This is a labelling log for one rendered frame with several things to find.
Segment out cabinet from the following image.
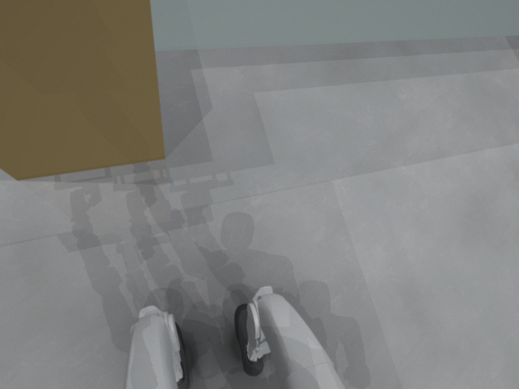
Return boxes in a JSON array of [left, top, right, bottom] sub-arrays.
[[0, 0, 165, 181]]

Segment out robot thigh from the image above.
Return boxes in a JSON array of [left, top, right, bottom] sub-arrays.
[[247, 293, 345, 389], [124, 311, 180, 389]]

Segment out robot left thigh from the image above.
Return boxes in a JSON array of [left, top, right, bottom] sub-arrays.
[[124, 311, 180, 389]]

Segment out robot right thigh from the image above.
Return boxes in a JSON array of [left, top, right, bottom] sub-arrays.
[[247, 293, 345, 389]]

